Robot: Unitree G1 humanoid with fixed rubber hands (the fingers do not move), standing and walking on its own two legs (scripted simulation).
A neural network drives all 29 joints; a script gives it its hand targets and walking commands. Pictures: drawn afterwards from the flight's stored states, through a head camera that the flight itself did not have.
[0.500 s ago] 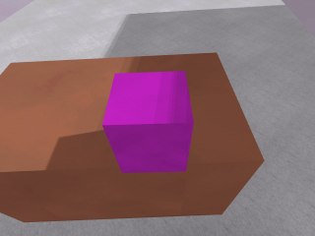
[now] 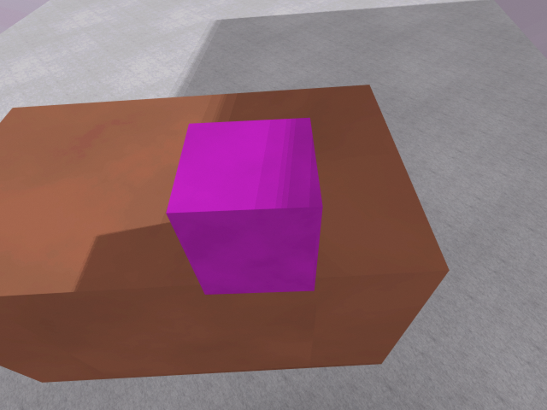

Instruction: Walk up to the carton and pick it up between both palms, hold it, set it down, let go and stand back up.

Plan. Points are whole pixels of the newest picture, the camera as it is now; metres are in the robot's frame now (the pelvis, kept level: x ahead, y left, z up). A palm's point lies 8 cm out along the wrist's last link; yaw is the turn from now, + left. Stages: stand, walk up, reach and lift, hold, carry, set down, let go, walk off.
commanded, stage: walk up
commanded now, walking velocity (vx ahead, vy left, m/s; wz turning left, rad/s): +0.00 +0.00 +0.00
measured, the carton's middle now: (254, 211) +0.44 +0.06 +0.01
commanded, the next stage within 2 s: none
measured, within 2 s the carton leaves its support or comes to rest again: neither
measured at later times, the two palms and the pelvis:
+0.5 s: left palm out of the picture -0.03 +0.34 -0.16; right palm out of the picture +0.08 -0.17 -0.16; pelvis +0.01 +0.09 -0.03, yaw +3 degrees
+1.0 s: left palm out of the picture +0.09 +0.36 -0.14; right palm out of the picture +0.07 -0.12 -0.15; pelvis +0.02 +0.12 -0.01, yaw -3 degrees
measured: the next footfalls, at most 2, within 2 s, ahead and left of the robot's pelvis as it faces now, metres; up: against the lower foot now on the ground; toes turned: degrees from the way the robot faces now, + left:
left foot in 0.46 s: +0.12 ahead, +0.23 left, +0.00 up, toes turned +0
right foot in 0.78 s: +0.05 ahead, +0.01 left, +0.00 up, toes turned -4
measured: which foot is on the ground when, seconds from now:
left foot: down 0.00-0.14, up 0.16-0.44, down 0.46-1.00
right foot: down 0.00-0.48, up 0.50-0.76, down 0.78-1.00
